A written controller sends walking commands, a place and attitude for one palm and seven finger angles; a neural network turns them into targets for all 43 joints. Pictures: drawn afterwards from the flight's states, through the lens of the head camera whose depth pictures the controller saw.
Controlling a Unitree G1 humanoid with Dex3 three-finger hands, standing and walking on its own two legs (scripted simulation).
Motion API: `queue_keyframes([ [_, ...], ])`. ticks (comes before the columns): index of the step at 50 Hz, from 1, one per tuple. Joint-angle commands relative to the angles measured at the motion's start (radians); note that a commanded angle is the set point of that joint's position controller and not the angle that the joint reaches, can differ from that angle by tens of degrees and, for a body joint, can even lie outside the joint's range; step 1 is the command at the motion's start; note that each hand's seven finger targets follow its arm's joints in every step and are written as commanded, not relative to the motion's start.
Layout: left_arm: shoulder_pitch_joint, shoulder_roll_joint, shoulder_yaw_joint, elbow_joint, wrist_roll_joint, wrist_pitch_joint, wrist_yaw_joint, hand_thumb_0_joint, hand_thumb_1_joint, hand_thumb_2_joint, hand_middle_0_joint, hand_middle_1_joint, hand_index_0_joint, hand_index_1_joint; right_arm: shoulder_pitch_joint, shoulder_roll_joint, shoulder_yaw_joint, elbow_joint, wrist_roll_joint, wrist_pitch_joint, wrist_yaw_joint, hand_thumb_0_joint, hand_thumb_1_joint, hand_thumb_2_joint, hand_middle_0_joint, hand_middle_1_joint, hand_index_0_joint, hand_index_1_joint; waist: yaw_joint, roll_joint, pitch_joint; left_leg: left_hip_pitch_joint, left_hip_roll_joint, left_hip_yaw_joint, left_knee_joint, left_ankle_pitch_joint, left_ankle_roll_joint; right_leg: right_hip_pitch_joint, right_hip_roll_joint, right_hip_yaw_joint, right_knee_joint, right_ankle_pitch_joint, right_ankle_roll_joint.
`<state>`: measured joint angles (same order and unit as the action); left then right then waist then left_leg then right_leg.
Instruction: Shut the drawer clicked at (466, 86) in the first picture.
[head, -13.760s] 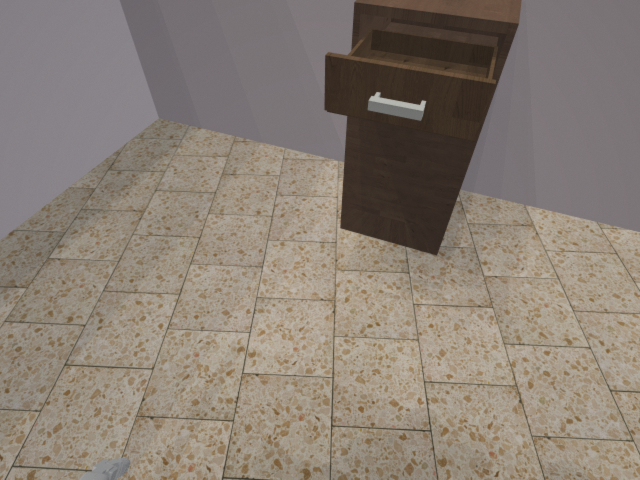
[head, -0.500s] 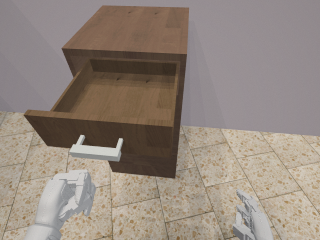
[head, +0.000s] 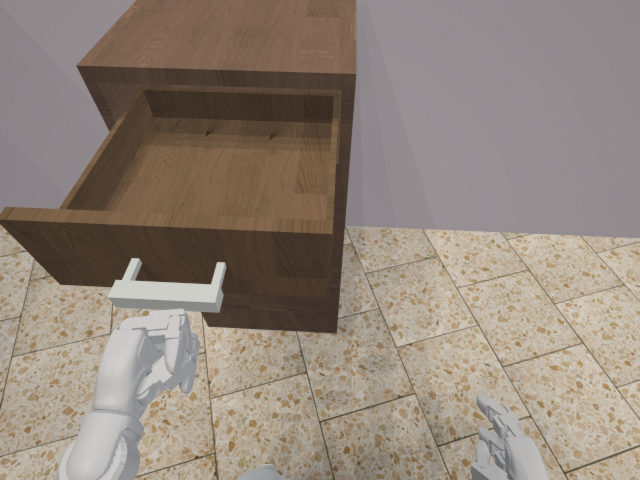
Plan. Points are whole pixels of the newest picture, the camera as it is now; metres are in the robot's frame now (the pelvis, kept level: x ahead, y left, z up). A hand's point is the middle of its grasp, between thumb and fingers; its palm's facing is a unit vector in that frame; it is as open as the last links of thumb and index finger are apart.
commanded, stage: bring the fist close to the handle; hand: left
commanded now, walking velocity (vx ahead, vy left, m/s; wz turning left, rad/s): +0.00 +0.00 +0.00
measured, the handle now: (172, 281) +0.33 +0.20 +0.07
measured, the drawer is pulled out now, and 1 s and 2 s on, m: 0.29 0.26 0.14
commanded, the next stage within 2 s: push the drawer shut in 0.28 s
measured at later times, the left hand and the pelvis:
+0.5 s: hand (187, 360) +0.24 +0.16 +0.07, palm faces -0.02 -1.00 -0.06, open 3.3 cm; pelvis +0.01 -0.02 +0.00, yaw +1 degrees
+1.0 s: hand (192, 325) +0.28 +0.16 +0.06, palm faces -0.03 -1.00 -0.05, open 3.1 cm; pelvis +0.00 -0.01 +0.00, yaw +1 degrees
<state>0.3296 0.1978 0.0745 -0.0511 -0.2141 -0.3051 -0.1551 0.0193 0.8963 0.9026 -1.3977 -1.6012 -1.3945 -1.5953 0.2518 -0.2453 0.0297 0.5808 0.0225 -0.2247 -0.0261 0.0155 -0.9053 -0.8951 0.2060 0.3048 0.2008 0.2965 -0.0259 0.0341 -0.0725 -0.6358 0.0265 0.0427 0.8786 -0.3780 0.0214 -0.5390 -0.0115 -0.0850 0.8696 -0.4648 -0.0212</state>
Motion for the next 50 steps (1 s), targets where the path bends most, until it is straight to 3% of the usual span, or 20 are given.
queue_keyframes([
  [1, -0.031, 0.095, 0.057, -0.266, -0.021, -0.068, 0.003, 0.0, 0.9, 0.9, -1.4, -1.6, -1.4, -1.6, -0.074, -0.119, -0.054, -0.186, 0.011, -0.048, -0.003, 0.0, -0.9, -0.9, 0.2, 0.3, 0.2, 0.3, 0.013, 0.013, -0.216, 0.215, -0.009, -0.064, -0.13, 0.205, 0.0, 0.023, 0.018, 0.018, -0.131, 0.265, 0.006],
  [3, -0.014, 0.099, 0.067, -0.224, -0.017, -0.055, 0.005, 0.0, 0.9, 0.9, -1.4, -1.6, -1.4, -1.6, -0.072, -0.12, -0.055, -0.178, 0.011, -0.033, -0.006, 0.0, -0.9, -0.9, 0.2, 0.3, 0.2, 0.3, 0.007, -0.013, -0.157, 0.182, -0.011, -0.062, -0.128, 0.18, 0.003, 0.01, 0.021, 0.024, -0.144, 0.255, 0.008],
  [7, -0.009, 0.098, 0.061, -0.226, -0.02, -0.051, -0.007, 0.0, 0.9, 0.9, -1.4, -1.6, -1.4, -1.6, -0.078, -0.125, -0.055, -0.187, 0.014, -0.023, -0.009, 0.0, -0.9, -0.9, 0.2, 0.3, 0.2, 0.3, 0.001, -0.028, -0.129, 0.17, -0.013, -0.061, -0.124, 0.155, 0.006, -0.001, 0.02, 0.03, -0.157, 0.236, 0.011],
  [8, -0.007, 0.094, 0.058, -0.229, -0.024, -0.051, -0.009, 0.0, 0.9, 0.9, -1.4, -1.6, -1.4, -1.6, -0.068, -0.123, -0.056, -0.189, 0.013, -0.02, -0.01, 0.0, -0.9, -0.9, 0.2, 0.3, 0.2, 0.3, -0.002, -0.047, -0.143, 0.173, -0.016, -0.058, -0.12, 0.158, 0.008, 0.003, 0.019, 0.033, -0.156, 0.247, 0.014],
  [10, -0.014, 0.106, 0.073, -0.258, -0.031, -0.062, -0.015, 0.0, 0.9, 0.9, -1.4, -1.6, -1.4, -1.6, -0.065, -0.121, -0.056, -0.194, 0.013, -0.02, -0.011, 0.0, -0.9, -0.9, 0.2, 0.3, 0.2, 0.3, 0.003, -0.027, -0.181, 0.185, -0.018, -0.056, -0.112, 0.187, 0.007, 0.023, 0.017, 0.036, -0.146, 0.281, 0.013],
  [12, -0.022, 0.134, 0.1, -0.262, -0.028, -0.074, -0.01, 0.0, 0.9, 0.9, -1.4, -1.6, -1.4, -1.6, -0.069, -0.122, -0.056, -0.184, 0.011, -0.016, -0.014, 0.0, -0.9, -0.9, 0.2, 0.3, 0.2, 0.3, 0.002, -0.025, -0.171, 0.181, -0.017, -0.057, -0.107, 0.192, 0.008, 0.023, 0.017, 0.038, -0.148, 0.286, 0.012],
  [19, 0.003, 0.124, 0.102, -0.231, -0.045, -0.084, -0.041, 0.0, 0.9, 0.9, -1.4, -1.6, -1.4, -1.6, -0.066, -0.118, -0.058, -0.183, 0.015, -0.009, -0.015, 0.0, -0.9, -0.9, 0.2, 0.3, 0.2, 0.3, -0.005, -0.02, -0.182, 0.174, -0.021, -0.047, -0.086, 0.215, 0.01, 0.034, 0.011, 0.055, -0.148, 0.346, 0.019],
  [24, -0.124, 0.173, 0.15, -0.151, -0.063, -0.067, -0.072, 0.0, 0.9, 0.9, -1.4, -1.6, -1.4, -1.6, -0.067, -0.131, -0.052, -0.162, 0.017, 0.002, -0.027, 0.0, -0.9, -0.9, 0.2, 0.3, 0.2, 0.3, -0.026, -0.057, -0.146, 0.125, -0.025, -0.049, -0.071, 0.173, 0.011, 0.027, 0.0, 0.09, -0.175, 0.31, 0.03],
  [27, -0.185, 0.185, 0.166, -0.143, -0.074, -0.077, -0.078, 0.0, 0.9, 0.9, -1.4, -1.6, -1.4, -1.6, -0.075, -0.134, -0.05, -0.155, 0.018, -0.002, -0.033, 0.0, -0.9, -0.9, 0.2, 0.3, 0.2, 0.3, -0.019, -0.032, -0.168, 0.139, -0.025, -0.051, -0.075, 0.175, 0.012, 0.036, 0.0, 0.093, -0.181, 0.296, 0.027],
  [30, -0.236, 0.168, 0.15, -0.127, -0.081, -0.076, -0.083, 0.0, 0.9, 0.9, -1.4, -1.6, -1.4, -1.6, -0.072, -0.132, -0.052, -0.151, 0.02, -0.01, -0.033, 0.0, -0.9, -0.9, 0.2, 0.3, 0.2, 0.3, -0.016, 0.0, -0.213, 0.18, -0.023, -0.05, -0.086, 0.198, 0.011, 0.043, 0.003, 0.08, -0.171, 0.322, 0.024],
  [34, -0.279, 0.17, 0.143, -0.096, -0.076, -0.069, -0.077, 0.0, 0.9, 0.9, -1.4, -1.6, -1.4, -1.6, -0.065, -0.137, -0.055, -0.142, 0.019, -0.011, -0.033, 0.0, -0.9, -0.9, 0.2, 0.3, 0.2, 0.3, -0.021, -0.017, -0.231, 0.195, -0.022, -0.052, -0.092, 0.218, 0.012, 0.047, 0.004, 0.072, -0.166, 0.353, 0.026],
  [37, -0.396, 0.179, 0.138, -0.041, -0.069, -0.072, -0.067, 0.0, 0.9, 0.9, -1.4, -1.6, -1.4, -1.6, -0.068, -0.145, -0.05, -0.119, 0.02, -0.006, -0.038, 0.0, -0.9, -0.9, 0.2, 0.3, 0.2, 0.3, -0.044, -0.056, -0.162, 0.16, -0.021, -0.06, -0.095, 0.154, 0.015, 0.002, 0.007, 0.078, -0.185, 0.263, 0.028],
  [38, -0.438, 0.168, 0.123, -0.032, -0.065, -0.076, -0.067, 0.0, 0.9, 0.9, -1.4, -1.6, -1.4, -1.6, -0.072, -0.142, -0.051, -0.114, 0.022, -0.006, -0.039, 0.0, -0.9, -0.9, 0.2, 0.3, 0.2, 0.3, -0.048, -0.033, -0.16, 0.168, -0.022, -0.059, -0.098, 0.14, 0.014, -0.013, 0.006, 0.08, -0.187, 0.24, 0.026],
  [42, -0.477, 0.17, 0.116, -0.02, -0.054, -0.085, -0.057, 0.0, 0.9, 0.9, -1.4, -1.6, -1.4, -1.6, -0.065, -0.146, -0.054, -0.105, 0.022, -0.012, -0.039, 0.0, -0.9, -0.9, 0.2, 0.3, 0.2, 0.3, -0.042, -0.017, -0.209, 0.206, -0.018, -0.069, -0.112, 0.142, 0.014, -0.01, 0.009, 0.064, -0.18, 0.222, 0.02],
  [43, -0.505, 0.134, 0.078, -0.022, -0.053, -0.084, -0.056, 0.0, 0.9, 0.9, -1.4, -1.6, -1.4, -1.6, -0.068, -0.141, -0.052, -0.106, 0.023, -0.011, -0.038, 0.0, -0.9, -0.9, 0.2, 0.3, 0.2, 0.3, -0.046, -0.005, -0.219, 0.218, -0.019, -0.068, -0.115, 0.135, 0.014, -0.018, 0.009, 0.064, -0.179, 0.215, 0.02],
  [44, -0.546, 0.144, 0.079, -0.017, -0.05, -0.082, -0.052, 0.0, 0.9, 0.9, -1.4, -1.6, -1.4, -1.6, -0.066, -0.143, -0.052, -0.102, 0.023, -0.012, -0.038, 0.0, -0.9, -0.9, 0.2, 0.3, 0.2, 0.3, -0.048, -0.002, -0.228, 0.221, -0.019, -0.074, -0.118, 0.126, 0.013, -0.023, 0.009, 0.062, -0.179, 0.203, 0.018],
  [46, -0.595, 0.138, 0.063, 0.007, -0.042, -0.079, -0.046, 0.0, 0.9, 0.9, -1.4, -1.6, -1.4, -1.6, -0.067, -0.144, -0.05, -0.096, 0.023, -0.012, -0.039, 0.0, -0.9, -0.9, 0.2, 0.3, 0.2, 0.3, -0.053, 0.006, -0.217, 0.225, -0.016, -0.081, -0.127, 0.104, 0.01, -0.037, 0.011, 0.055, -0.178, 0.173, 0.016],
  [47, -0.621, 0.156, 0.073, 0.027, -0.034, -0.079, -0.035, 0.0, 0.9, 0.9, -1.4, -1.6, -1.4, -1.6, -0.063, -0.149, -0.049, -0.088, 0.023, -0.008, -0.04, 0.0, -0.9, -0.9, 0.2, 0.3, 0.2, 0.3, -0.061, -0.018, -0.199, 0.214, -0.013, -0.085, -0.128, 0.087, 0.014, -0.049, 0.013, 0.056, -0.185, 0.152, 0.017],
  [49, -0.658, 0.135, 0.053, 0.048, -0.031, -0.075, -0.031, 0.0, 0.9, 0.9, -1.4, -1.6, -1.4, -1.6, -0.065, -0.147, -0.049, -0.091, 0.023, -0.004, -0.04, 0.0, -0.9, -0.9, 0.2, 0.3, 0.2, 0.3, -0.059, -0.032, -0.21, 0.217, -0.014, -0.085, -0.136, 0.063, 0.013, -0.053, 0.015, 0.058, -0.188, 0.127, 0.018],
  [50, -0.694, 0.155, 0.065, 0.058, -0.03, -0.077, -0.026, 0.0, 0.9, 0.9, -1.4, -1.6, -1.4, -1.6, -0.065, -0.149, -0.049, -0.084, 0.025, -0.004, -0.041, 0.0, -0.9, -0.9, 0.2, 0.3, 0.2, 0.3, -0.061, -0.019, -0.211, 0.219, -0.014, -0.084, -0.136, 0.057, 0.011, -0.055, 0.014, 0.062, -0.189, 0.121, 0.016],
])
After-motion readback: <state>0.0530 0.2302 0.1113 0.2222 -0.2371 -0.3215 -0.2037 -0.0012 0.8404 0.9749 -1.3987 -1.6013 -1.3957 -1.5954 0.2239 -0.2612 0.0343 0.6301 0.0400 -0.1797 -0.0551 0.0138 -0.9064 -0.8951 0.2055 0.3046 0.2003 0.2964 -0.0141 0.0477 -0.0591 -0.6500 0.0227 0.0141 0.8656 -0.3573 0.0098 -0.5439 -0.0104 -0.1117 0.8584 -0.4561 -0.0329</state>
